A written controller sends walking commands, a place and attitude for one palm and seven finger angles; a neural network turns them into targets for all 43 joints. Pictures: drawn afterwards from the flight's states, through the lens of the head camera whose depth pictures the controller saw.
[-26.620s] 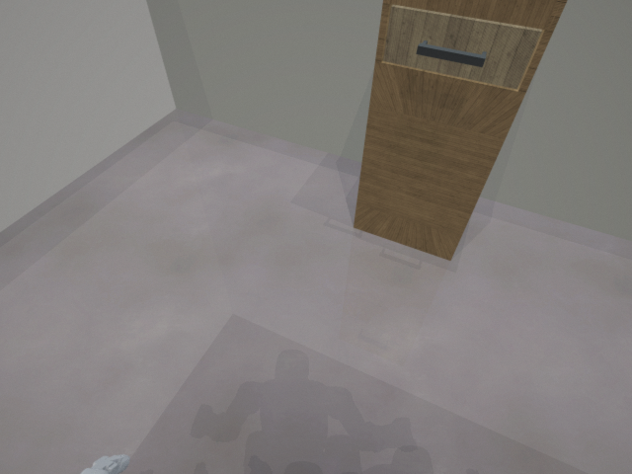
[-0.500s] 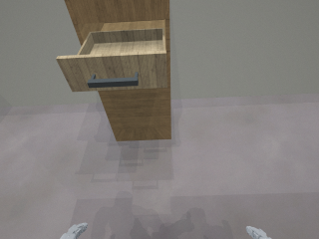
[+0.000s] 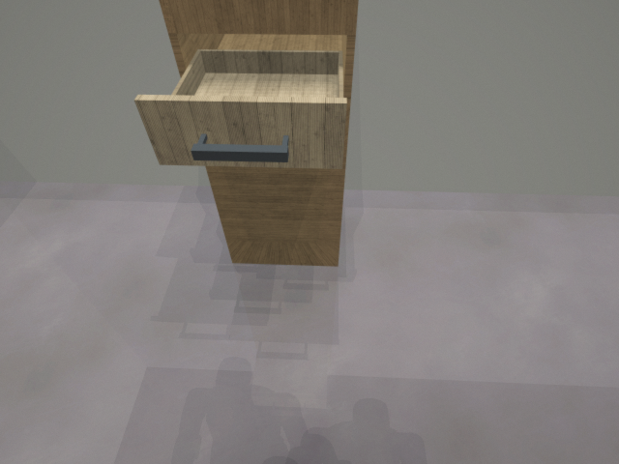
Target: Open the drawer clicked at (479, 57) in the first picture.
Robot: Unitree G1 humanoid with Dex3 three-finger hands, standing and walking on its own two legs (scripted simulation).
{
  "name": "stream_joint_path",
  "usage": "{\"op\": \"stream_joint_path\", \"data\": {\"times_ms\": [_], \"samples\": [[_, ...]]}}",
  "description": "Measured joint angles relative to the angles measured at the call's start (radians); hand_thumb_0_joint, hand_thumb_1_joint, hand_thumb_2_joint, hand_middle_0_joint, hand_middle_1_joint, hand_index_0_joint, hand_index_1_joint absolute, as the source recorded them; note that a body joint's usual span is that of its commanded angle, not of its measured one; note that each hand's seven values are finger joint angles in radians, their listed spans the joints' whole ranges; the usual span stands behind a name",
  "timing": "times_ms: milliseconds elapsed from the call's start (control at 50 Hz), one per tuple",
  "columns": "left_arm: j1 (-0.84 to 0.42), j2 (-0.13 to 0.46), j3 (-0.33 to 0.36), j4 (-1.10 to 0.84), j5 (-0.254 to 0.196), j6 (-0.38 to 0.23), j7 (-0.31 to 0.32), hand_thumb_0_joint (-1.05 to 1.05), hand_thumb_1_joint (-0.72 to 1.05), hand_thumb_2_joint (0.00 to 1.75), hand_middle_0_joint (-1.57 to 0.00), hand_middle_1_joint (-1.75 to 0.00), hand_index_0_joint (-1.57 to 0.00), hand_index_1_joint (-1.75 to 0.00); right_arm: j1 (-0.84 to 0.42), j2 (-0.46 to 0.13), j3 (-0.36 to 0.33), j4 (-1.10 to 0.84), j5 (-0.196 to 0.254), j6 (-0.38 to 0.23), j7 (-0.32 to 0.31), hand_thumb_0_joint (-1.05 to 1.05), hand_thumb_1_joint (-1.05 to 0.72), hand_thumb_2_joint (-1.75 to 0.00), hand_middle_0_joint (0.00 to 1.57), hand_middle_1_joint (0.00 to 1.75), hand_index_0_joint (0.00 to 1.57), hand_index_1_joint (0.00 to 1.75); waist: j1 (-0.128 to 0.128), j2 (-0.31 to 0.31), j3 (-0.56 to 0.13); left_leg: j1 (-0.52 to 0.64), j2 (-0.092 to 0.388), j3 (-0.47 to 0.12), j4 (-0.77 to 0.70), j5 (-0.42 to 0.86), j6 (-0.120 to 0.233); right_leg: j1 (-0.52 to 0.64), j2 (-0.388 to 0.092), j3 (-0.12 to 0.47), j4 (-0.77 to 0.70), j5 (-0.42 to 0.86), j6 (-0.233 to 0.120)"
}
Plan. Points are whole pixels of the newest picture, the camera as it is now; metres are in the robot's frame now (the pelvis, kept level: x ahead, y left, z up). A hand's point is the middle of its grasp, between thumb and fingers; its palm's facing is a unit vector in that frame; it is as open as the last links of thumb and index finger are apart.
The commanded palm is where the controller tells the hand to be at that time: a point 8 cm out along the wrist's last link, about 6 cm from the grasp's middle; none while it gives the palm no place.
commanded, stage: let the arm hang, fingers relaxed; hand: left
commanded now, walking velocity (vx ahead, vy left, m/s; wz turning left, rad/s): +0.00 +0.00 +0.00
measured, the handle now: (242, 146) +0.64 +0.17 +0.05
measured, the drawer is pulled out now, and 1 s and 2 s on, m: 0.29 0.29 0.29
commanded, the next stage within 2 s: look to check the result in 0.36 s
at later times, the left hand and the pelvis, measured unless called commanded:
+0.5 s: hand out of the picture +0.02 +0.17 -0.17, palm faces +0.02 -0.98 -0.20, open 7.3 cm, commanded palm none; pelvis +0.02 -0.01 +0.00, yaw +0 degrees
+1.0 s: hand out of the picture +0.02 +0.16 -0.17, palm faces +0.01 -0.98 -0.20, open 7.3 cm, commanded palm none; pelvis +0.03 -0.02 +0.00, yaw -1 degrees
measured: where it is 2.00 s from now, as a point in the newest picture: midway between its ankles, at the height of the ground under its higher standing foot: outside the picture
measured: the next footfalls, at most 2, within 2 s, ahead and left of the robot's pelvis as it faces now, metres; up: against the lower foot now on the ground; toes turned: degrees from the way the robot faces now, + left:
none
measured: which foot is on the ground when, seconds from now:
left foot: down 0.00-1.00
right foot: down 0.00-1.00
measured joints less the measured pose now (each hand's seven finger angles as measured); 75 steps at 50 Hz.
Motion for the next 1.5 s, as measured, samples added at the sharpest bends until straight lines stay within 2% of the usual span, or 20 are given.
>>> {"op": "stream_joint_path", "data": {"times_ms": [280,460,820,1500], "samples": [[-0.093,-0.045,-0.008,-0.026,-0.002,-0.017,0.004,0.0,0.91,0.9,-0.2,-0.3,-0.2,-0.29,-0.003,0.016,0.001,0.028,0.002,-0.017,0.003,0.01,-0.91,-0.9,0.2,0.3,0.2,0.3,-0.017,-0.035,-0.002,0.025,0.001,0.009,-0.016,-0.01,-0.006,0.018,0.001,0.01,-0.008,-0.011,-0.002],[-0.086,-0.041,-0.001,-0.014,-0.003,-0.017,0.007,0.0,0.92,0.9,-0.2,-0.3,-0.2,-0.29,-0.004,0.024,0.0,0.034,0.004,-0.021,-0.003,0.0,-0.91,-0.9,0.2,0.3,0.2,0.3,-0.015,-0.035,0.014,0.036,0.005,0.004,-0.02,-0.018,-0.012,0.038,0.006,0.006,-0.03,-0.012,-0.005],[-0.059,-0.041,-0.003,0.006,-0.003,-0.016,0.009,0.0,0.91,0.9,-0.2,-0.3,-0.2,-0.29,-0.039,-0.002,-0.001,0.033,0.006,-0.018,-0.007,0.01,-0.92,-0.9,0.2,0.3,0.2,0.3,-0.005,-0.03,0.02,0.055,0.009,0.002,-0.03,-0.028,-0.019,0.063,0.012,0.005,-0.052,-0.017,-0.009],[-0.094,-0.013,0.001,-0.015,-0.003,-0.023,0.007,0.0,0.91,0.9,-0.2,-0.3,-0.2,-0.29,-0.052,-0.013,-0.004,0.033,0.006,-0.021,-0.004,0.0,-0.91,-0.9,0.2,0.3,0.2,0.3,-0.008,-0.037,0.018,0.074,0.022,0.01,-0.04,-0.038,-0.029,0.085,0.026,0.015,-0.079,-0.014,-0.017]]}}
